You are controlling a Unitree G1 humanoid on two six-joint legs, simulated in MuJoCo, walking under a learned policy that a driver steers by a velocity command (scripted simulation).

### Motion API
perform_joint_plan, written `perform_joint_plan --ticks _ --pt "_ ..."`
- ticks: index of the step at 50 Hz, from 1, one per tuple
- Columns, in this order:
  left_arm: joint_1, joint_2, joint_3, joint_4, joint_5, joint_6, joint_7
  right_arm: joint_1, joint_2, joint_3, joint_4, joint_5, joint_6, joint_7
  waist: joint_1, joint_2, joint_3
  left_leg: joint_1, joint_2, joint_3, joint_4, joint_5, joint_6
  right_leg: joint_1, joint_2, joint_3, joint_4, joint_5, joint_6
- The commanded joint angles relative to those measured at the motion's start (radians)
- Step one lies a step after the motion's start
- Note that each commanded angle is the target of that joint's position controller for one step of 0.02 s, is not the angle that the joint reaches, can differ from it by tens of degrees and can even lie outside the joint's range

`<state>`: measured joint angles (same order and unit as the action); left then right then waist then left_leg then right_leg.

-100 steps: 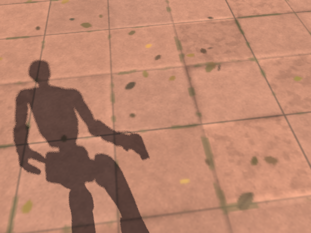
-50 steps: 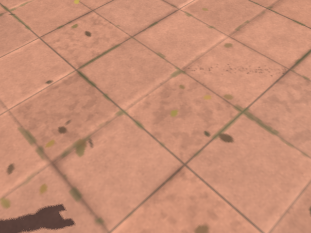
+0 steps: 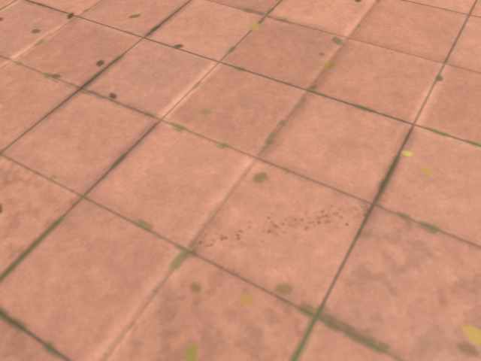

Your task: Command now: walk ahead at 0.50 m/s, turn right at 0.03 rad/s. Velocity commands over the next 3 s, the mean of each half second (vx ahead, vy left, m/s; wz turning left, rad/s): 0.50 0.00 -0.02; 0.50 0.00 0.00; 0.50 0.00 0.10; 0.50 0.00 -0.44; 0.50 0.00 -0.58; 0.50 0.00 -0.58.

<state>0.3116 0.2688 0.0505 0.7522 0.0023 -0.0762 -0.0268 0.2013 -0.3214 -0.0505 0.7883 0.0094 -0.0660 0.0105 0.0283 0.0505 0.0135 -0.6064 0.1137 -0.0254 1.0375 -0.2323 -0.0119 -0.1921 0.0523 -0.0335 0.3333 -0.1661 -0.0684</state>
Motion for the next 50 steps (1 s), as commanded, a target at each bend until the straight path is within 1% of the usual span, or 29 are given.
perform_joint_plan --ticks 1,6,10,13,14,15,16,17,18,19,20,21,22,25,28,31,34,36,39,40,41,42,43,44,45,46,47,48,50 --pt "-0.050 0.143 0.036 -0.050 -0.002 -0.027 0.011 -0.005 -0.040 -0.009 -0.057 -0.009 0.001 -0.003 -0.034 -0.109 0.004 -0.077 0.032 -0.029 -0.124 0.148 -0.020 0.033 -0.256 0.196 -0.202 0.197 -0.178" --pt "0.034 0.179 0.043 0.007 -0.014 -0.016 0.025 -0.177 -0.012 0.006 -0.099 0.001 -0.015 0.018 0.032 -0.099 0.043 -0.025 -0.016 0.007 -0.403 0.343 -0.010 0.069 -0.241 0.122 -0.206 0.167 -0.142" --pt "0.091 0.190 0.047 0.057 -0.021 0.003 0.030 -0.259 -0.028 0.005 -0.139 0.006 -0.024 0.039 0.047 -0.102 0.065 -0.053 -0.035 0.000 -0.497 0.280 0.027 0.201 -0.297 0.138 -0.146 0.205 -0.127" --pt "0.081 0.206 0.053 0.074 -0.022 0.020 0.037 -0.204 -0.058 -0.006 -0.134 0.003 -0.030 0.045 0.003 -0.128 0.023 0.056 -0.073 0.033 -0.534 0.168 0.069 0.269 -0.308 0.136 -0.046 0.417 -0.097" --pt "0.062 0.209 0.053 0.074 -0.021 0.026 0.039 -0.112 -0.082 -0.021 -0.109 0.000 -0.031 0.040 -0.053 -0.130 -0.035 0.196 -0.107 0.068 -0.559 0.167 0.092 0.260 -0.278 0.107 0.065 0.583 -0.077" --pt "0.063 0.184 0.042 0.070 -0.014 0.030 0.042 0.044 -0.131 -0.045 -0.064 -0.003 -0.029 0.030 -0.120 -0.110 -0.144 0.436 -0.096 0.059 -0.542 0.201 0.126 0.178 -0.225 0.066 0.256 0.604 -0.047" --pt "0.131 0.109 0.015 0.041 0.002 0.019 0.041 0.185 -0.219 -0.066 -0.045 -0.020 -0.026 0.021 -0.131 0.035 -0.309 0.824 0.135 -0.247 -0.503 0.200 0.234 -0.139 -0.129 0.018 0.613 0.302 0.009" --pt "0.203 0.038 -0.008 0.054 0.000 -0.002 0.034 0.234 -0.221 -0.066 -0.024 -0.007 -0.020 0.026 -0.112 0.237 -0.413 1.019 0.274 -0.650 -0.654 -0.006 0.337 -0.421 0.017 0.093 0.864 -0.403 0.048" --pt "0.109 0.145 0.018 0.046 -0.026 -0.018 0.025 0.216 -0.142 -0.042 -0.027 0.006 -0.018 0.024 -0.144 0.139 -0.324 0.966 0.248 -0.636 -0.711 -0.145 0.298 -0.534 -0.038 0.176 0.960 -0.412 0.036" --pt "0.019 0.171 0.025 0.015 -0.043 -0.027 0.021 0.141 -0.122 -0.034 -0.037 0.006 -0.017 0.020 -0.127 0.089 -0.182 0.825 0.222 -0.504 -0.740 -0.118 0.263 -0.580 -0.090 0.137 0.947 -0.319 0.027" --pt "-0.031 0.163 0.024 0.006 -0.032 -0.030 0.026 0.079 -0.104 -0.029 -0.046 -0.004 -0.017 0.019 -0.101 0.019 -0.104 0.684 0.188 -0.410 -0.767 -0.032 0.250 -0.552 -0.133 0.112 0.899 -0.231 0.028" --pt "-0.039 0.152 0.028 0.006 -0.020 -0.024 0.028 0.038 -0.078 -0.022 -0.052 -0.015 -0.020 0.021 -0.068 0.011 -0.056 0.574 0.155 -0.337 -0.798 0.063 0.244 -0.503 -0.164 0.110 0.845 -0.174 0.032" --pt "-0.014 0.135 0.028 0.014 -0.017 -0.015 0.028 0.017 -0.061 -0.017 -0.053 -0.023 -0.025 0.023 -0.038 0.034 -0.054 0.509 0.132 -0.292 -0.826 0.115 0.241 -0.440 -0.182 0.116 0.818 -0.138 0.037" --pt "-0.008 0.090 0.020 0.019 -0.011 0.012 0.034 0.020 -0.074 -0.022 -0.033 -0.012 -0.040 0.021 -0.012 0.032 -0.028 0.432 0.114 -0.193 -0.891 0.212 0.261 -0.419 -0.196 0.101 0.732 -0.083 0.065" --pt "-0.110 0.079 0.015 -0.010 -0.002 0.011 0.034 0.057 -0.100 -0.031 -0.008 -0.010 -0.036 0.007 -0.033 0.006 0.006 0.447 0.097 -0.120 -0.918 0.270 0.251 -0.478 -0.200 0.093 0.563 0.076 0.088" --pt "-0.212 0.056 0.004 -0.031 -0.006 -0.002 0.021 0.093 -0.114 -0.033 0.012 -0.002 -0.028 -0.003 -0.069 0.006 0.026 0.450 0.061 -0.045 -0.923 0.271 0.217 -0.433 -0.170 0.063 0.363 0.232 0.087" --pt "-0.306 0.055 -0.001 -0.057 -0.015 -0.009 0.007 0.157 -0.130 -0.037 0.045 0.006 -0.017 -0.006 -0.106 0.004 0.046 0.507 0.084 -0.042 -0.910 0.236 0.213 -0.414 -0.144 0.047 0.256 0.274 0.082" --pt "-0.346 0.066 0.000 -0.076 -0.019 -0.014 -0.005 0.180 -0.135 -0.040 0.064 0.010 -0.006 -0.009 -0.110 0.008 0.058 0.580 0.118 -0.053 -0.881 0.250 0.207 -0.434 -0.136 0.055 0.211 0.235 0.065" --pt "-0.323 0.096 0.009 -0.078 -0.017 -0.019 -0.016 0.171 -0.149 -0.049 0.077 0.014 0.010 -0.016 -0.073 0.026 0.038 0.664 0.154 -0.065 -0.803 0.369 0.182 -0.380 -0.117 0.049 0.168 0.124 0.025" --pt "-0.261 0.116 0.020 -0.062 -0.015 -0.021 -0.015 0.151 -0.156 -0.050 0.075 0.015 0.015 -0.018 -0.033 0.035 0.001 0.669 0.141 -0.049 -0.729 0.510 0.167 -0.284 -0.091 0.024 0.150 0.100 0.007" --pt "-0.127 0.153 0.042 -0.018 -0.011 -0.020 -0.009 0.142 -0.140 -0.044 0.072 0.013 0.021 -0.021 0.034 0.021 -0.082 0.638 0.093 -0.010 -0.570 0.629 0.142 -0.095 -0.062 -0.004 0.131 0.107 -0.021" --pt "0.049 0.216 0.065 0.025 -0.003 -0.018 0.000 0.151 -0.096 -0.024 0.053 -0.004 0.022 -0.023 0.098 -0.042 -0.226 0.481 0.039 0.032 -0.308 0.485 0.108 0.198 -0.169 0.108 0.176 0.136 -0.074" --pt "0.135 0.320 0.089 0.046 -0.001 -0.010 0.004 0.275 0.020 0.013 0.032 -0.014 0.000 -0.012 0.054 -0.290 -0.361 0.052 -0.138 0.065 0.083 -0.015 0.029 0.587 -0.412 0.559 0.126 -0.024 -0.243" --pt "0.151 0.228 0.065 0.050 -0.015 -0.008 0.002 0.231 -0.034 0.002 0.047 0.002 -0.022 -0.008 0.090 -0.283 -0.398 -0.090 -0.154 -0.070 0.225 -0.343 0.031 0.601 -0.440 0.764 -0.018 -0.193 -0.260" --pt "0.071 0.186 0.048 0.038 -0.014 -0.011 0.003 0.135 -0.112 -0.019 0.015 0.031 -0.038 -0.002 0.083 -0.218 -0.232 -0.171 -0.093 -0.082 0.264 -0.286 0.050 0.476 -0.405 0.630 -0.043 -0.225 -0.206" --pt "-0.004 0.158 0.039 0.023 -0.008 -0.010 0.005 0.069 -0.109 -0.018 -0.001 0.034 -0.043 -0.005 0.058 -0.152 -0.144 -0.157 -0.041 -0.052 0.225 -0.195 0.058 0.336 -0.364 0.507 -0.060 -0.163 -0.176" --pt "-0.059 0.129 0.029 0.020 -0.001 -0.012 0.002 0.045 -0.099 -0.020 -0.005 0.018 -0.041 -0.008 0.029 -0.120 -0.072 -0.125 -0.010 -0.042 0.161 -0.129 0.052 0.207 -0.331 0.424 -0.094 -0.075 -0.169" --pt "-0.090 0.104 0.022 0.017 0.007 -0.019 0.002 0.060 -0.092 -0.025 0.000 0.009 -0.031 -0.010 -0.006 -0.144 -0.055 -0.057 0.020 -0.052 0.111 -0.081 0.049 0.126 -0.300 0.365 -0.120 -0.005 -0.155" --pt "-0.104 0.104 0.023 0.026 0.005 -0.028 0.000 0.098 -0.053 -0.020 0.017 0.005 -0.009 -0.011 -0.038 -0.146 -0.045 0.009 0.029 -0.043 0.063 -0.042 0.034 0.047 -0.275 0.293 -0.169 0.071 -0.163"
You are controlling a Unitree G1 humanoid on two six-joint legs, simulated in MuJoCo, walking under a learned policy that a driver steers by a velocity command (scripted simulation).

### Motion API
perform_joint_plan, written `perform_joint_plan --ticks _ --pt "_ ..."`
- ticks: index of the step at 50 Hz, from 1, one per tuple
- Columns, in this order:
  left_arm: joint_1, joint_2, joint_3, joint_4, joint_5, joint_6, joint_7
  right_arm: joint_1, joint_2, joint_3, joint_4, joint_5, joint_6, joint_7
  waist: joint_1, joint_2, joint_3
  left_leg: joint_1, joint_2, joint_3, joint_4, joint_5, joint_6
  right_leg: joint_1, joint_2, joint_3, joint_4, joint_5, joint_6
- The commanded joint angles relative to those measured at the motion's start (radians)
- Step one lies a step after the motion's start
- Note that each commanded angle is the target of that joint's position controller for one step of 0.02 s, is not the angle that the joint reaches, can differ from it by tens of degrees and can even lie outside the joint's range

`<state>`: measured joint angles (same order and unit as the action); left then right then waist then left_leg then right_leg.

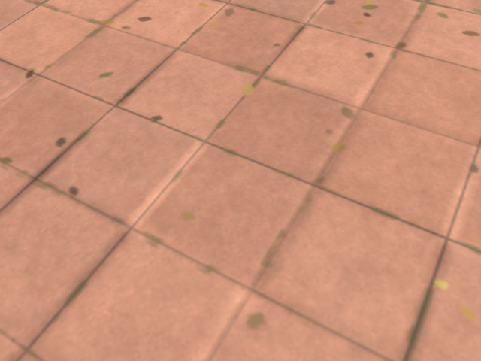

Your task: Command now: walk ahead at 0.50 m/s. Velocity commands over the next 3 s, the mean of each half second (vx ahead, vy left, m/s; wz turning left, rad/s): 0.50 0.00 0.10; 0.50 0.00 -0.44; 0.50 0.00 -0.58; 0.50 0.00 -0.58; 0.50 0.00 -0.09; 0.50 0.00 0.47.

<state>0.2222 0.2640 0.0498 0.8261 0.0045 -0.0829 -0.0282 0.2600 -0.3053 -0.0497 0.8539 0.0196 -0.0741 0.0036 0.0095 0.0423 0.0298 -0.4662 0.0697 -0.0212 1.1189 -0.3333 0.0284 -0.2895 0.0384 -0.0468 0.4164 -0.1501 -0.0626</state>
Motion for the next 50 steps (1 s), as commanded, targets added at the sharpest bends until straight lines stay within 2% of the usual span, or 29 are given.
perform_joint_plan --ticks 1,3,9,13,16,17,18,19,20,21,22,23,24,25,26,28,30,35,38,40,41,43,44,45,46,47,48,49,50 --pt "-0.009 0.121 0.027 -0.039 -0.001 -0.026 0.002 0.031 -0.060 -0.020 -0.052 -0.008 0.007 -0.006 -0.024 -0.128 -0.048 -0.138 0.076 -0.042 -0.049 0.083 -0.017 0.124 -0.260 0.276 -0.271 0.092 -0.176" --pt "0.015 0.144 0.033 -0.019 -0.002 -0.028 0.011 -0.032 -0.054 -0.018 -0.074 -0.015 0.013 -0.008 -0.015 -0.105 -0.018 -0.189 0.082 -0.039 -0.147 0.169 -0.038 0.123 -0.259 0.233 -0.297 0.142 -0.185" --pt "0.074 0.169 0.037 0.032 0.000 -0.023 0.030 -0.193 -0.021 -0.005 -0.111 -0.001 0.005 0.014 0.049 -0.092 0.023 -0.168 0.039 -0.003 -0.449 0.449 -0.030 0.180 -0.235 0.050 -0.328 0.162 -0.126" --pt "0.122 0.172 0.041 0.073 -0.007 -0.004 0.033 -0.281 -0.022 -0.002 -0.161 0.004 0.005 0.035 0.078 -0.078 0.055 -0.227 0.018 -0.002 -0.531 0.405 0.004 0.337 -0.288 0.004 -0.286 0.210 -0.110" --pt "0.138 0.185 0.045 0.098 -0.022 0.019 0.036 -0.299 -0.030 -0.005 -0.192 -0.004 0.002 0.051 0.053 -0.090 0.053 -0.190 -0.015 0.036 -0.570 0.249 0.045 0.411 -0.320 0.012 -0.189 0.436 -0.099" --pt "0.131 0.197 0.047 0.102 -0.026 0.026 0.037 -0.253 -0.049 -0.014 -0.187 -0.009 0.001 0.051 0.018 -0.109 0.021 -0.109 -0.042 0.062 -0.583 0.199 0.061 0.421 -0.319 0.021 -0.123 0.606 -0.094" --pt "0.109 0.204 0.046 0.104 -0.029 0.034 0.038 -0.136 -0.080 -0.033 -0.156 -0.012 -0.001 0.046 -0.055 -0.116 -0.047 0.053 -0.076 0.093 -0.619 0.212 0.083 0.403 -0.294 0.010 0.010 0.752 -0.080" --pt "0.099 0.188 0.037 0.099 -0.027 0.036 0.040 0.038 -0.138 -0.061 -0.102 -0.013 -0.003 0.034 -0.134 -0.096 -0.151 0.327 -0.064 0.072 -0.622 0.282 0.114 0.280 -0.244 -0.013 0.211 0.721 -0.050" --pt "0.165 0.104 0.007 0.069 -0.011 0.019 0.031 0.191 -0.246 -0.089 -0.074 -0.034 0.000 0.018 -0.145 0.060 -0.322 0.763 0.200 -0.275 -0.592 0.273 0.232 -0.094 -0.135 -0.042 0.589 0.346 0.005" --pt "0.208 0.046 -0.013 0.092 -0.015 -0.004 0.023 0.213 -0.216 -0.079 -0.066 -0.019 0.005 0.014 -0.127 0.204 -0.454 0.907 0.362 -0.663 -0.747 0.176 0.332 -0.318 0.019 0.076 0.858 -0.414 0.039" --pt "0.118 0.167 0.023 0.078 -0.050 -0.023 0.016 0.173 -0.151 -0.056 -0.075 -0.018 0.005 0.011 -0.155 0.100 -0.349 0.813 0.332 -0.578 -0.787 0.109 0.279 -0.405 -0.038 0.192 0.939 -0.416 0.023" --pt "0.038 0.175 0.028 0.048 -0.068 -0.029 0.015 0.098 -0.122 -0.047 -0.084 -0.023 0.004 0.007 -0.129 0.074 -0.213 0.670 0.299 -0.414 -0.810 0.127 0.234 -0.441 -0.095 0.156 0.917 -0.337 0.014" --pt "0.007 0.154 0.027 0.045 -0.057 -0.025 0.021 0.031 -0.088 -0.038 -0.083 -0.026 -0.003 0.009 -0.093 0.022 -0.121 0.525 0.254 -0.302 -0.857 0.162 0.204 -0.416 -0.140 0.138 0.837 -0.254 0.018" --pt "0.016 0.146 0.036 0.056 -0.044 -0.011 0.029 -0.019 -0.049 -0.029 -0.085 -0.029 -0.014 0.011 -0.058 0.043 -0.074 0.432 0.216 -0.216 -0.896 0.193 0.177 -0.367 -0.171 0.141 0.777 -0.193 0.022" --pt "0.055 0.121 0.035 0.069 -0.042 0.008 0.031 -0.046 -0.038 -0.028 -0.083 -0.035 -0.022 0.013 -0.030 0.062 -0.057 0.362 0.197 -0.161 -0.932 0.211 0.165 -0.303 -0.184 0.146 0.759 -0.151 0.028" --pt "0.083 0.072 0.031 0.078 -0.041 0.036 0.035 -0.061 -0.040 -0.032 -0.068 -0.036 -0.036 0.014 -0.003 0.042 -0.030 0.299 0.191 -0.078 -0.980 0.279 0.170 -0.284 -0.190 0.146 0.733 -0.110 0.039" --pt "0.047 0.066 0.033 0.059 -0.037 0.048 0.038 -0.055 -0.059 -0.040 -0.052 -0.042 -0.042 0.007 0.002 0.024 -0.001 0.299 0.188 -0.005 -1.000 0.347 0.169 -0.345 -0.191 0.158 0.671 -0.033 0.050" --pt "-0.088 0.042 0.023 0.009 -0.022 0.034 0.013 -0.034 -0.089 -0.049 -0.027 -0.036 -0.035 -0.016 -0.033 0.004 0.032 0.340 0.151 0.160 -1.022 0.402 0.133 -0.348 -0.168 0.089 0.365 0.220 0.052" --pt "-0.183 0.031 0.014 -0.037 -0.022 0.034 -0.005 0.023 -0.110 -0.058 0.000 -0.023 -0.019 -0.024 -0.070 -0.016 0.064 0.440 0.185 0.196 -1.006 0.434 0.131 -0.381 -0.156 0.048 0.263 0.226 0.036" --pt "-0.220 0.038 0.014 -0.067 -0.024 0.035 -0.017 0.047 -0.120 -0.064 0.014 -0.013 -0.002 -0.026 -0.075 -0.012 0.073 0.532 0.213 0.212 -0.963 0.505 0.123 -0.412 -0.144 0.027 0.226 0.168 0.016" --pt "-0.224 0.044 0.017 -0.080 -0.025 0.036 -0.024 0.045 -0.127 -0.067 0.017 -0.008 0.007 -0.027 -0.066 -0.004 0.069 0.567 0.224 0.221 -0.929 0.585 0.115 -0.406 -0.132 0.012 0.215 0.125 0.003" --pt "-0.182 0.076 0.033 -0.092 -0.026 0.041 -0.032 0.020 -0.154 -0.075 0.008 -0.001 0.024 -0.034 -0.022 0.031 0.019 0.605 0.227 0.246 -0.807 0.900 0.092 -0.307 -0.073 -0.045 0.217 0.021 -0.034" --pt "-0.113 0.103 0.048 -0.083 -0.029 0.044 -0.032 0.006 -0.166 -0.078 0.002 0.001 0.033 -0.038 0.023 0.049 -0.026 0.601 0.221 0.255 -0.692 1.037 0.079 -0.210 -0.035 -0.071 0.225 -0.031 -0.057" --pt "0.018 0.146 0.074 -0.054 -0.034 0.045 -0.028 -0.017 -0.171 -0.077 -0.005 0.005 0.041 -0.040 0.100 0.041 -0.093 0.550 0.193 0.273 -0.509 1.066 0.054 -0.029 0.008 -0.082 0.178 -0.010 -0.090" --pt "0.184 0.220 0.110 -0.013 -0.034 0.051 -0.011 -0.018 -0.158 -0.069 -0.017 -0.003 0.038 -0.043 0.176 -0.022 -0.181 0.363 0.148 0.278 -0.237 0.859 0.008 0.259 -0.010 0.018 0.120 0.015 -0.136" --pt "0.206 0.332 0.133 -0.006 -0.044 0.052 0.004 0.071 -0.006 -0.025 -0.066 -0.044 0.014 -0.026 0.072 -0.299 -0.248 -0.104 -0.040 0.233 0.136 -0.036 -0.066 0.608 -0.270 0.539 0.068 -0.105 -0.313" --pt "0.212 0.290 0.112 -0.041 -0.029 0.036 0.000 0.009 -0.031 -0.017 -0.087 -0.010 -0.034 -0.012 0.097 -0.223 -0.390 -0.265 -0.130 -0.023 0.298 -0.274 -0.058 0.718 -0.373 0.903 -0.114 -0.239 -0.394" --pt "0.184 0.220 0.092 -0.043 -0.017 0.022 -0.002 -0.098 -0.088 -0.031 -0.115 0.031 -0.065 0.000 0.126 -0.156 -0.274 -0.363 -0.066 -0.074 0.291 -0.192 -0.024 0.662 -0.352 0.773 -0.144 -0.171 -0.330" --pt "0.128 0.183 0.083 -0.051 -0.022 0.012 -0.001 -0.121 -0.085 -0.028 -0.118 0.030 -0.081 0.000 0.090 -0.093 -0.187 -0.345 -0.018 -0.072 0.208 -0.105 -0.003 0.530 -0.310 0.639 -0.134 -0.086 -0.290"
Over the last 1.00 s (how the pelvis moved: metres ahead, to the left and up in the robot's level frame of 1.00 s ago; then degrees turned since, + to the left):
0.56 0.00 -0.01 0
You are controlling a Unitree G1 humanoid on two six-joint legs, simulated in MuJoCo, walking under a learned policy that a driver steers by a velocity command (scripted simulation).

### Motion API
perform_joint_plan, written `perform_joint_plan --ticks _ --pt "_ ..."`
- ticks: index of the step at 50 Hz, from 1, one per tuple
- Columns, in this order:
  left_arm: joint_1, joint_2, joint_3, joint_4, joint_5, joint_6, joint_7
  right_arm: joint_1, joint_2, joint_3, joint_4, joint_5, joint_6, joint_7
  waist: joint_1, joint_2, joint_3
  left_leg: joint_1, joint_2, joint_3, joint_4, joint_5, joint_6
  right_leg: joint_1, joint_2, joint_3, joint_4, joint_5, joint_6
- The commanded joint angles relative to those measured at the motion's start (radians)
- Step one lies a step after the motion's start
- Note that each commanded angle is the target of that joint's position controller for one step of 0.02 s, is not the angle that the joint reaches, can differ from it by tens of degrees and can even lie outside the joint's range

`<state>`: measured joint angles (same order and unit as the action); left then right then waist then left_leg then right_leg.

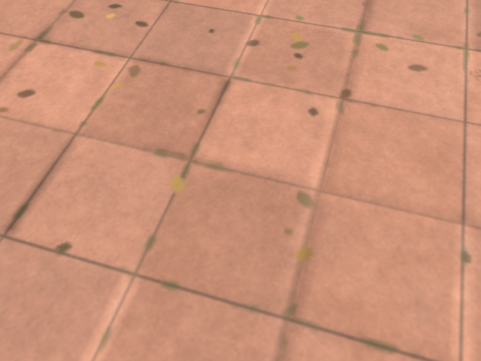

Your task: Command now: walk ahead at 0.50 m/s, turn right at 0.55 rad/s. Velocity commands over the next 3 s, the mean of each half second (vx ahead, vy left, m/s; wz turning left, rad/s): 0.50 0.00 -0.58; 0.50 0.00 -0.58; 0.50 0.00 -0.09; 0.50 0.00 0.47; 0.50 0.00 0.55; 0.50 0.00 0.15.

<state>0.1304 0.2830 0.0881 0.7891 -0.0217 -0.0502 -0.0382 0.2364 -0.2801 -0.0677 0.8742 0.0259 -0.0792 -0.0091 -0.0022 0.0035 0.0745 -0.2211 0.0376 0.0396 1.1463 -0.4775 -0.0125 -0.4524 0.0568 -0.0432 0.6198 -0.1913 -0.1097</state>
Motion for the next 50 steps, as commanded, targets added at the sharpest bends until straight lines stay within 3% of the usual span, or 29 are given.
perform_joint_plan --ticks 1,3,5,7,11,13,16,18,19,20,21,22,23,24,25,26,28,30,36,39,41,43,44,45,46,47,48,49,50 --pt "0.144 0.126 0.033 -0.028 0.001 -0.024 0.009 -0.100 -0.116 -0.017 -0.125 -0.004 -0.079 0.005 0.055 -0.005 -0.164 -0.525 0.049 -0.128 0.084 0.089 0.034 0.542 -0.286 0.530 -0.342 0.065 -0.214" --pt "0.079 0.094 0.019 -0.059 0.014 -0.026 0.019 -0.073 -0.131 -0.030 -0.117 -0.027 -0.055 0.003 -0.002 -0.026 -0.136 -0.397 0.078 -0.133 -0.012 0.145 0.015 0.380 -0.241 0.441 -0.381 0.193 -0.200" --pt "0.090 0.124 0.025 -0.061 0.009 -0.027 0.031 -0.075 -0.104 -0.027 -0.122 -0.036 -0.034 0.002 -0.014 -0.021 -0.112 -0.371 0.075 -0.108 -0.112 0.177 -0.018 0.297 -0.224 0.385 -0.402 0.273 -0.200" --pt "0.119 0.157 0.033 -0.057 0.007 -0.026 0.046 -0.144 -0.080 -0.018 -0.147 -0.040 -0.023 -0.001 0.002 -0.028 -0.081 -0.377 0.057 -0.089 -0.252 0.285 -0.048 0.241 -0.195 0.332 -0.413 0.290 -0.183" --pt "0.169 0.159 0.035 -0.047 0.002 -0.012 0.056 -0.283 -0.051 -0.002 -0.185 -0.029 -0.027 0.011 0.063 -0.077 -0.058 -0.281 -0.009 -0.073 -0.545 0.548 -0.058 0.177 -0.131 0.283 -0.396 0.153 -0.116" --pt "0.203 0.157 0.035 -0.035 -0.002 -0.007 0.056 -0.323 -0.065 -0.005 -0.204 -0.018 -0.032 0.018 0.081 -0.086 -0.057 -0.257 -0.025 -0.087 -0.601 0.577 -0.053 0.200 -0.149 0.325 -0.371 0.103 -0.106" --pt "0.221 0.145 0.033 -0.029 -0.004 0.001 0.062 -0.320 -0.104 -0.016 -0.211 -0.015 -0.047 0.029 0.069 -0.102 -0.066 -0.249 -0.028 -0.120 -0.663 0.499 -0.025 0.301 -0.188 0.415 -0.276 0.077 -0.091" --pt "0.203 0.143 0.033 -0.038 0.001 0.007 0.065 -0.245 -0.125 -0.026 -0.193 -0.015 -0.059 0.031 0.021 -0.131 -0.083 -0.161 -0.034 -0.107 -0.692 0.429 0.008 0.323 -0.191 0.453 -0.200 0.124 -0.072" --pt "0.193 0.117 0.024 -0.048 0.005 0.008 0.063 -0.147 -0.149 -0.039 -0.167 -0.023 -0.065 0.027 -0.028 -0.126 -0.135 -0.018 -0.027 -0.098 -0.716 0.429 0.037 0.301 -0.147 0.431 -0.104 0.180 -0.046" --pt "0.187 0.063 0.003 -0.067 0.016 0.005 0.058 -0.001 -0.197 -0.054 -0.150 -0.041 -0.068 0.020 -0.093 -0.052 -0.262 0.229 0.110 -0.222 -0.690 0.380 0.097 0.195 -0.088 0.361 0.145 0.109 -0.010" --pt "0.327 -0.005 -0.017 -0.093 -0.006 -0.006 0.057 0.113 -0.287 -0.075 -0.122 -0.054 -0.056 0.018 -0.048 0.256 -0.403 0.580 0.353 -0.667 -0.765 0.201 0.263 -0.149 0.063 0.222 0.487 -0.317 0.068" --pt "0.343 0.084 -0.009 -0.083 -0.024 -0.010 0.058 0.114 -0.219 -0.062 -0.117 -0.026 -0.048 0.024 -0.054 0.285 -0.388 0.590 0.405 -0.868 -0.839 -0.060 0.288 -0.315 -0.010 0.230 0.652 -0.400 0.080" --pt "0.244 0.159 0.011 -0.087 -0.021 -0.005 0.059 0.059 -0.139 -0.041 -0.138 -0.021 -0.043 0.021 -0.082 0.163 -0.246 0.470 0.354 -0.715 -0.862 -0.089 0.238 -0.357 -0.055 0.229 0.700 -0.309 0.086" --pt "0.174 0.163 0.015 -0.101 -0.010 0.000 0.061 0.005 -0.115 -0.031 -0.145 -0.029 -0.033 0.019 -0.073 0.092 -0.165 0.342 0.309 -0.562 -0.868 0.030 0.200 -0.333 -0.091 0.190 0.689 -0.233 0.090" --pt "0.136 0.151 0.017 -0.114 0.002 0.001 0.058 -0.030 -0.093 -0.023 -0.139 -0.036 -0.028 0.018 -0.056 0.075 -0.103 0.234 0.267 -0.455 -0.889 0.154 0.188 -0.306 -0.119 0.185 0.641 -0.182 0.092" --pt "0.135 0.132 0.019 -0.120 0.001 0.005 0.053 -0.045 -0.077 -0.016 -0.133 -0.042 -0.028 0.015 -0.032 0.095 -0.082 0.169 0.236 -0.372 -0.911 0.237 0.175 -0.263 -0.147 0.183 0.601 -0.150 0.089" --pt "0.145 0.085 0.012 -0.129 -0.010 0.016 0.045 -0.042 -0.078 -0.018 -0.117 -0.036 -0.034 0.015 -0.019 0.114 -0.071 0.118 0.215 -0.268 -0.956 0.317 0.179 -0.228 -0.169 0.157 0.546 -0.129 0.091" --pt "0.112 0.063 0.005 -0.155 -0.006 0.025 0.043 -0.031 -0.108 -0.028 -0.102 -0.030 -0.041 0.014 -0.018 0.091 -0.059 0.114 0.230 -0.204 -0.989 0.395 0.201 -0.257 -0.182 0.148 0.478 -0.090 0.101" --pt "-0.019 0.040 -0.011 -0.200 -0.003 0.015 0.013 -0.011 -0.157 -0.041 -0.082 -0.025 -0.026 0.006 -0.055 0.060 -0.037 0.152 0.202 0.019 -1.004 0.543 0.175 -0.227 -0.171 0.082 0.174 0.193 0.103" --pt "-0.104 0.036 -0.016 -0.235 -0.004 0.015 -0.004 0.038 -0.181 -0.047 -0.063 -0.015 -0.011 0.003 -0.083 0.054 -0.009 0.209 0.221 0.073 -0.992 0.560 0.157 -0.208 -0.152 0.036 0.069 0.204 0.085" --pt "-0.129 0.049 -0.011 -0.256 -0.004 0.017 -0.014 0.052 -0.201 -0.053 -0.053 -0.004 0.001 0.003 -0.076 0.061 0.002 0.267 0.243 0.098 -0.953 0.654 0.143 -0.197 -0.134 0.012 0.026 0.138 0.060" --pt "-0.088 0.085 0.007 -0.260 0.003 0.023 -0.017 0.047 -0.232 -0.062 -0.055 0.006 0.015 -0.002 -0.030 0.091 -0.041 0.308 0.247 0.137 -0.827 0.978 0.123 -0.093 -0.075 -0.041 0.008 0.032 0.020" --pt "-0.002 0.116 0.025 -0.243 0.004 0.026 -0.016 0.041 -0.245 -0.065 -0.057 0.010 0.023 -0.005 0.025 0.099 -0.094 0.304 0.238 0.158 -0.691 1.123 0.111 0.024 -0.033 -0.066 -0.007 -0.001 -0.008" --pt "0.164 0.164 0.055 -0.196 0.001 0.030 -0.007 0.028 -0.233 -0.059 -0.062 0.011 0.029 -0.010 0.117 0.076 -0.177 0.219 0.206 0.188 -0.483 1.130 0.082 0.261 0.009 -0.072 -0.070 0.062 -0.046" --pt "0.328 0.246 0.087 -0.157 -0.003 0.041 0.015 0.049 -0.181 -0.037 -0.079 -0.019 0.024 -0.012 0.176 -0.041 -0.270 -0.041 0.164 0.188 -0.167 0.786 0.036 0.576 -0.106 0.133 -0.083 0.060 -0.106" --pt "0.266 0.343 0.087 -0.175 -0.008 0.028 0.018 0.134 -0.039 0.011 -0.140 -0.052 -0.005 0.004 0.033 -0.282 -0.360 -0.468 -0.041 0.073 0.159 -0.117 -0.013 0.846 -0.360 0.721 -0.196 -0.111 -0.289" --pt "0.305 0.246 0.060 -0.193 0.000 0.013 0.013 0.035 -0.135 -0.003 -0.139 -0.007 -0.040 0.019 0.122 -0.162 -0.447 -0.567 -0.029 -0.118 0.252 -0.109 0.001 0.864 -0.406 0.853 -0.318 -0.213 -0.301" --pt "0.274 0.190 0.042 -0.171 0.008 -0.001 0.010 -0.034 -0.169 -0.013 -0.156 0.026 -0.055 0.026 0.124 -0.122 -0.298 -0.631 0.018 -0.107 0.225 -0.008 0.021 0.762 -0.376 0.688 -0.326 -0.124 -0.249" --pt "0.212 0.163 0.031 -0.172 0.005 -0.008 0.010 -0.045 -0.156 -0.007 -0.152 0.012 -0.061 0.021 0.081 -0.052 -0.219 -0.583 0.065 -0.104 0.138 0.080 0.029 0.612 -0.330 0.559 -0.322 -0.023 -0.210"
Over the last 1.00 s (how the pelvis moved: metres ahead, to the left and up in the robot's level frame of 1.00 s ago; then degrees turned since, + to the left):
0.56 0.01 -0.02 -12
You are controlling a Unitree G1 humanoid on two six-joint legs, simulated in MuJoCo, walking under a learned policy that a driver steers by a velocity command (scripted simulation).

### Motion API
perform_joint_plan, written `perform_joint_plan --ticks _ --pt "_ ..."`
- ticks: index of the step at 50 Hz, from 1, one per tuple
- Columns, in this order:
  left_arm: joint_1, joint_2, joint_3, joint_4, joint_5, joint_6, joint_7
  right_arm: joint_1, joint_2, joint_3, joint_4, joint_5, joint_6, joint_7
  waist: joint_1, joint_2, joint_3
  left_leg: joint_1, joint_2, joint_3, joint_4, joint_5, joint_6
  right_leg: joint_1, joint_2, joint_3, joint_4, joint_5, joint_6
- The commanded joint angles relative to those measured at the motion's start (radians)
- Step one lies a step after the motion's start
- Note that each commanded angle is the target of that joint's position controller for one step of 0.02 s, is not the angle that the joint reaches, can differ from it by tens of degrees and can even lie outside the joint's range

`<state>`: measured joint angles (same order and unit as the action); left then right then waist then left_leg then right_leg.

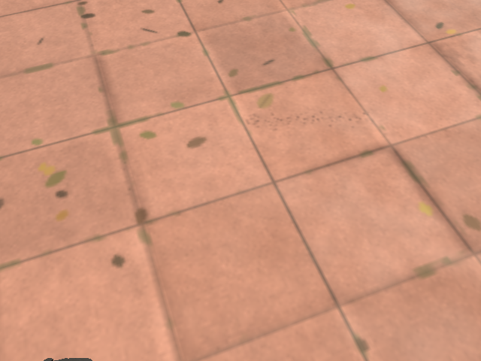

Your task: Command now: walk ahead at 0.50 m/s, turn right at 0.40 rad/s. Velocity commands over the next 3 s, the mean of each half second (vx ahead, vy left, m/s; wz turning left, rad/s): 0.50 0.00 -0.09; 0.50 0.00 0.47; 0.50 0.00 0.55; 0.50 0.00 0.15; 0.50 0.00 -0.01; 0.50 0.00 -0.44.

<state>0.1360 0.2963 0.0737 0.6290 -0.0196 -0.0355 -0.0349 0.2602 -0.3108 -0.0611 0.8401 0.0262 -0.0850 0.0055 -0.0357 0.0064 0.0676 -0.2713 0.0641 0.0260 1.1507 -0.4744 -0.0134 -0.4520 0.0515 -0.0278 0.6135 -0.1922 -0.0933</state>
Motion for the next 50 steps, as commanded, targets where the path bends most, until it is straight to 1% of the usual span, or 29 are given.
perform_joint_plan --ticks 1,3,5,8,11,14,17,19,20,21,22,23,24,25,26,27,28,30,32,37,40,42,44,45,46,47,48,49,50 --pt "0.135 0.119 0.034 -0.019 0.009 -0.024 0.009 -0.070 -0.126 -0.018 -0.104 -0.013 -0.053 0.001 0.075 -0.036 -0.159 -0.462 0.070 -0.086 0.056 0.126 0.022 0.474 -0.289 0.447 -0.325 0.097 -0.199" --pt "0.083 0.091 0.021 -0.029 0.026 -0.031 0.014 -0.025 -0.120 -0.022 -0.087 -0.019 -0.027 0.004 0.022 -0.062 -0.138 -0.354 0.092 -0.089 -0.008 0.180 0.009 0.337 -0.254 0.365 -0.375 0.226 -0.192" --pt "0.094 0.108 0.023 -0.009 0.020 -0.043 0.019 -0.023 -0.090 -0.016 -0.084 -0.028 -0.007 0.003 0.013 -0.050 -0.116 -0.343 0.088 -0.071 -0.076 0.228 -0.018 0.278 -0.243 0.296 -0.412 0.305 -0.201" --pt "0.129 0.124 0.025 0.023 0.018 -0.047 0.034 -0.118 -0.061 -0.005 -0.112 -0.034 0.000 0.002 0.040 -0.045 -0.067 -0.386 0.081 -0.064 -0.260 0.411 -0.041 0.266 -0.210 0.212 -0.441 0.316 -0.175" --pt "0.171 0.131 0.024 0.054 0.013 -0.045 0.039 -0.215 -0.037 0.005 -0.131 -0.026 -0.009 0.014 0.083 -0.053 -0.041 -0.341 0.043 -0.043 -0.467 0.596 -0.034 0.269 -0.180 0.155 -0.447 0.241 -0.133" --pt "0.230 0.141 0.027 0.096 0.006 -0.042 0.039 -0.293 -0.037 0.010 -0.156 -0.015 -0.015 0.027 0.116 -0.058 -0.006 -0.341 0.019 -0.042 -0.568 0.632 -0.016 0.330 -0.216 0.175 -0.438 0.179 -0.128" --pt "0.253 0.149 0.031 0.127 0.008 -0.031 0.042 -0.316 -0.052 0.009 -0.173 -0.011 -0.020 0.046 0.118 -0.070 0.003 -0.407 0.010 -0.041 -0.620 0.540 0.032 0.481 -0.277 0.172 -0.386 0.258 -0.111" --pt "0.245 0.157 0.036 0.139 0.009 -0.023 0.047 -0.284 -0.064 0.006 -0.173 -0.009 -0.020 0.056 0.092 -0.081 -0.017 -0.368 -0.012 -0.026 -0.632 0.447 0.068 0.543 -0.294 0.149 -0.330 0.407 -0.084" --pt "0.229 0.167 0.038 0.137 0.012 -0.019 0.050 -0.234 -0.082 -0.002 -0.163 -0.010 -0.018 0.056 0.062 -0.096 -0.056 -0.288 -0.045 -0.001 -0.629 0.403 0.089 0.557 -0.285 0.125 -0.267 0.585 -0.068" --pt "0.208 0.169 0.037 0.133 0.016 -0.012 0.055 -0.128 -0.111 -0.020 -0.135 -0.013 -0.016 0.053 0.002 -0.092 -0.128 -0.135 -0.089 0.032 -0.645 0.409 0.116 0.546 -0.252 0.080 -0.130 0.762 -0.044" --pt "0.207 0.152 0.027 0.120 0.025 -0.008 0.063 0.011 -0.159 -0.041 -0.102 -0.016 -0.012 0.045 -0.059 -0.060 -0.229 0.101 -0.068 -0.016 -0.626 0.465 0.151 0.443 -0.208 0.030 0.078 0.743 -0.007" --pt "0.320 0.079 0.003 0.088 0.041 -0.024 0.060 0.122 -0.259 -0.066 -0.099 -0.025 -0.009 0.040 -0.031 0.126 -0.382 0.501 0.166 -0.416 -0.607 0.436 0.303 0.072 -0.097 -0.010 0.456 0.371 0.069" --pt "0.324 0.046 -0.014 0.103 0.040 -0.047 0.048 0.166 -0.214 -0.058 -0.079 0.000 -0.003 0.044 -0.046 0.263 -0.460 0.666 0.276 -0.813 -0.801 0.245 0.407 -0.181 0.043 0.078 0.683 -0.336 0.110" --pt "0.237 0.125 0.002 0.076 0.005 -0.071 0.033 0.131 -0.163 -0.040 -0.090 0.004 0.000 0.040 -0.070 0.170 -0.360 0.620 0.259 -0.768 -0.846 0.084 0.355 -0.303 -0.023 0.166 0.756 -0.322 0.089" --pt "0.137 0.133 0.000 0.045 -0.013 -0.086 0.028 0.071 -0.142 -0.035 -0.109 -0.007 0.004 0.034 -0.066 0.090 -0.240 0.479 0.223 -0.643 -0.862 0.094 0.319 -0.326 -0.067 0.147 0.722 -0.245 0.075" --pt "0.086 0.126 -0.002 0.031 0.002 -0.094 0.030 0.021 -0.129 -0.030 -0.120 -0.018 0.006 0.032 -0.037 0.015 -0.140 0.321 0.187 -0.549 -0.885 0.186 0.304 -0.311 -0.101 0.130 0.635 -0.191 0.070" --pt "0.085 0.131 0.006 0.029 0.023 -0.092 0.036 -0.011 -0.105 -0.022 -0.131 -0.027 0.004 0.027 -0.001 0.012 -0.113 0.220 0.157 -0.487 -0.901 0.287 0.292 -0.245 -0.133 0.133 0.548 -0.146 0.074" --pt "0.118 0.111 0.006 0.029 0.036 -0.078 0.039 -0.032 -0.100 -0.020 -0.147 -0.027 0.007 0.021 0.039 0.053 -0.102 0.126 0.117 -0.431 -0.933 0.406 0.299 -0.171 -0.141 0.124 0.463 -0.126 0.096" --pt "0.110 0.089 0.001 0.022 0.038 -0.064 0.045 -0.021 -0.119 -0.027 -0.149 -0.020 0.006 0.010 0.047 0.057 -0.092 0.063 0.101 -0.372 -0.948 0.484 0.307 -0.159 -0.137 0.102 0.371 -0.093 0.126" --pt "-0.074 0.043 -0.019 -0.020 0.031 -0.070 0.040 0.046 -0.150 -0.042 -0.132 -0.003 0.020 -0.015 -0.016 0.067 -0.065 -0.017 0.025 -0.281 -0.933 0.450 0.238 -0.067 -0.080 0.086 0.023 0.232 0.163" --pt "-0.151 0.057 -0.016 -0.040 0.016 -0.081 0.028 0.103 -0.148 -0.044 -0.117 0.004 0.035 -0.021 -0.044 0.077 -0.067 0.027 0.041 -0.336 -0.885 0.398 0.223 -0.025 -0.049 0.099 -0.074 0.268 0.162" --pt "-0.160 0.081 -0.006 -0.045 0.011 -0.089 0.021 0.117 -0.143 -0.044 -0.117 0.004 0.044 -0.024 -0.035 0.088 -0.073 0.092 0.062 -0.400 -0.830 0.369 0.209 -0.005 -0.042 0.118 -0.129 0.214 0.148" --pt "-0.110 0.104 0.007 -0.034 0.007 -0.099 0.019 0.100 -0.142 -0.047 -0.126 0.000 0.050 -0.026 0.004 0.117 -0.082 0.118 0.071 -0.447 -0.764 0.385 0.189 0.071 -0.044 0.115 -0.165 0.143 0.116" --pt "-0.033 0.123 0.020 -0.014 0.010 -0.103 0.024 0.088 -0.121 -0.041 -0.133 -0.003 0.051 -0.024 0.047 0.117 -0.116 0.100 0.039 -0.435 -0.696 0.412 0.164 0.189 -0.052 0.102 -0.205 0.142 0.087" --pt "0.089 0.164 0.035 0.001 0.027 -0.107 0.032 0.077 -0.072 -0.023 -0.150 -0.011 0.046 -0.020 0.108 0.075 -0.222 0.025 -0.010 -0.379 -0.505 0.390 0.131 0.405 -0.157 0.183 -0.179 0.118 0.030" --pt "0.217 0.247 0.056 0.017 0.045 -0.099 0.040 0.169 -0.002 -0.001 -0.174 -0.009 0.036 -0.019 0.109 -0.134 -0.377 -0.251 -0.141 -0.236 -0.177 0.116 0.062 0.763 -0.381 0.501 -0.184 0.026 -0.093" --pt "0.268 0.236 0.058 0.052 0.023 -0.083 0.030 0.217 -0.034 0.003 -0.193 0.007 0.029 -0.018 0.095 -0.339 -0.408 -0.475 -0.125 -0.183 0.035 -0.141 0.040 0.830 -0.499 0.822 -0.271 -0.207 -0.177" --pt "0.217 0.149 0.036 0.034 0.017 -0.079 0.031 0.156 -0.124 -0.021 -0.177 0.013 0.032 -0.019 0.116 -0.195 -0.267 -0.539 -0.066 -0.204 0.120 -0.059 0.031 0.719 -0.454 0.727 -0.304 -0.315 -0.139" --pt "0.172 0.113 0.024 0.030 0.020 -0.072 0.034 0.073 -0.140 -0.028 -0.190 0.004 0.039 -0.018 0.120 -0.120 -0.168 -0.540 -0.035 -0.169 0.129 0.025 0.024 0.599 -0.406 0.567 -0.313 -0.237 -0.100"
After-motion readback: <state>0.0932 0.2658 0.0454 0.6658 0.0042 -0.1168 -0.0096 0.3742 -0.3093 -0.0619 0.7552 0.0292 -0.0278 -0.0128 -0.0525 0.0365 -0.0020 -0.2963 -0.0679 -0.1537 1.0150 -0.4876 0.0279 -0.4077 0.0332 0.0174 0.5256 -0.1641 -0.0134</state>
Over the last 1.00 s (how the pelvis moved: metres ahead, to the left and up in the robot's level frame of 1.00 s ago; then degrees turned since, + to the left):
0.52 -0.12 0.00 -36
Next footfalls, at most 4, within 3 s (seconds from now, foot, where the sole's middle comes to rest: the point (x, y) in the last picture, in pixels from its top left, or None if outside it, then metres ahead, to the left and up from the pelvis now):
0.44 left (202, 358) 0.44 0.13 -0.76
0.92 right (264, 257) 0.73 -0.05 -0.76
1.42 left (146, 220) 0.88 0.32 -0.76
1.96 right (156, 132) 1.26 0.31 -0.76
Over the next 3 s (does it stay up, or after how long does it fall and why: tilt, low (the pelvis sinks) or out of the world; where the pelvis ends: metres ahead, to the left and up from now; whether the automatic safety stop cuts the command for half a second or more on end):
stays up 1.52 0.63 0.00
